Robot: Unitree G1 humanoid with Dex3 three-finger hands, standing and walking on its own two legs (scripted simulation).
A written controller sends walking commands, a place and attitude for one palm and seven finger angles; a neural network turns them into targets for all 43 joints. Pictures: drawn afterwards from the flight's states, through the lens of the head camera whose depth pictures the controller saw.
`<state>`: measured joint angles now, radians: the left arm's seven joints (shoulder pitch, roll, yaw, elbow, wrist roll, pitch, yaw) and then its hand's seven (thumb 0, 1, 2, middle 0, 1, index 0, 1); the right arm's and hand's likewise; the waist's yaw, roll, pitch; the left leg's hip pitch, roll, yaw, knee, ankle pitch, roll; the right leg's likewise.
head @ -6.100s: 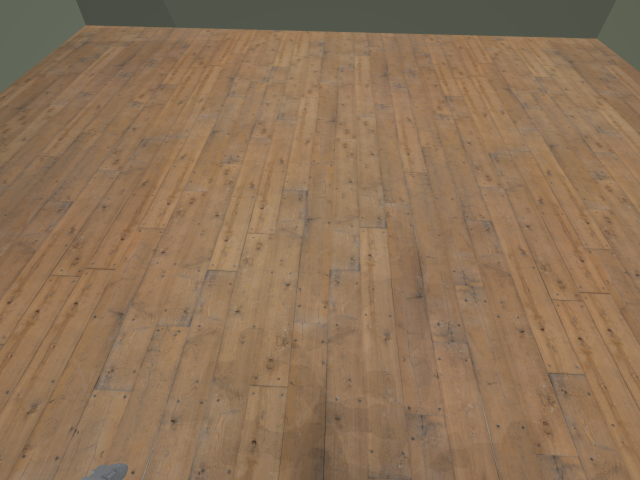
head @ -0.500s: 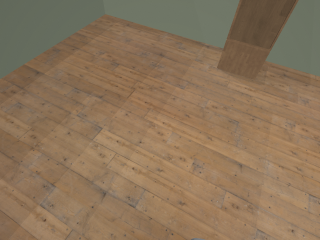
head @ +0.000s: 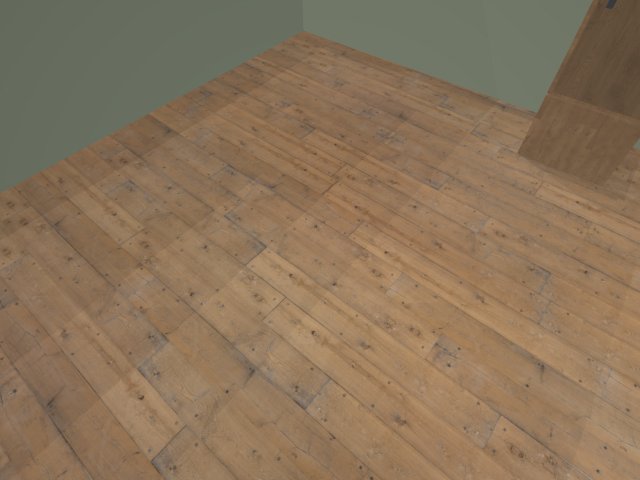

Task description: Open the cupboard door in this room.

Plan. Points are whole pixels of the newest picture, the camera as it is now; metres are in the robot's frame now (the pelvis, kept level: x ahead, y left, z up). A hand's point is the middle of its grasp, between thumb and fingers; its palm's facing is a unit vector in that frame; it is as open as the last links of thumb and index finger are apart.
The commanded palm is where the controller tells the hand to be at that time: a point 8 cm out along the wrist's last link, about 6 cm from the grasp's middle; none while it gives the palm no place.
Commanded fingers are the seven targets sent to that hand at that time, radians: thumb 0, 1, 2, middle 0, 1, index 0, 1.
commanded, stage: stand and wait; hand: left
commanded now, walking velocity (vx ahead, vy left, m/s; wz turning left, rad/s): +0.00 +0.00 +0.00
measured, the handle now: out of the picture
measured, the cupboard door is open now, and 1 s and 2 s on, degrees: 0 0 0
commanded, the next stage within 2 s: turn or walk to find it in 0.32 s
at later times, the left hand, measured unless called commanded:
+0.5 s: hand out of the picture +0.00 +0.18 -0.17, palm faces -0.01 -0.98 -0.18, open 7.4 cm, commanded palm none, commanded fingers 0.00 0.90 0.90 -0.20 -0.30 -0.20 -0.30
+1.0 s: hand out of the picture +0.05 +0.18 -0.17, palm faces -0.03 -0.98 -0.20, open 7.4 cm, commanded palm none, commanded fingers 0.00 0.90 0.90 -0.20 -0.30 -0.20 -0.30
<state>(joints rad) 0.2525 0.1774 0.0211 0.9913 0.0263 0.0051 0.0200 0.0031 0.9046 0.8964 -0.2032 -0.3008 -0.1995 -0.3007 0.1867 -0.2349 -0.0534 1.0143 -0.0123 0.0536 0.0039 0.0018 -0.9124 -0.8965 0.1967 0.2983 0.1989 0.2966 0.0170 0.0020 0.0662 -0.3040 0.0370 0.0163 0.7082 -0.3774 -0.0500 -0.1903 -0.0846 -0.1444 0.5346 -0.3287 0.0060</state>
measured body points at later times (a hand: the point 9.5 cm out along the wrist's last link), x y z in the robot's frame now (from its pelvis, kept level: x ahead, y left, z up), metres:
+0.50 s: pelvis +0.00 +0.02 +0.00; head -0.01 +0.01 +0.45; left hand +0.00 +0.24 -0.16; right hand +0.03 -0.22 -0.15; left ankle -0.01 +0.14 -0.73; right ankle -0.02 -0.11 -0.73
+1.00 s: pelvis -0.02 +0.00 +0.00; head -0.02 +0.00 +0.45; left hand +0.05 +0.23 -0.15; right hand -0.04 -0.23 -0.16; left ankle -0.01 +0.13 -0.74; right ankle -0.02 -0.11 -0.73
